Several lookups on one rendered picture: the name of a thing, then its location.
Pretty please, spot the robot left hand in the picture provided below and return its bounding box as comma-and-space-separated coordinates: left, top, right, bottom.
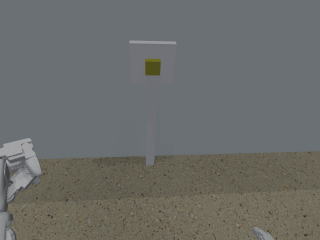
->
0, 138, 42, 213

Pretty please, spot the panel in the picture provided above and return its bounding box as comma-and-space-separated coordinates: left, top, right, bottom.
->
129, 40, 177, 166

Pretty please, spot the robot right hand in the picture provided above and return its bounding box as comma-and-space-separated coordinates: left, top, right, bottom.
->
253, 227, 274, 240

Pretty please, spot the robot left forearm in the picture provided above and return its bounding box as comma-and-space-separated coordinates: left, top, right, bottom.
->
0, 211, 17, 240

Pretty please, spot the button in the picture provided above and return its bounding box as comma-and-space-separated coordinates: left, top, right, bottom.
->
145, 58, 161, 76

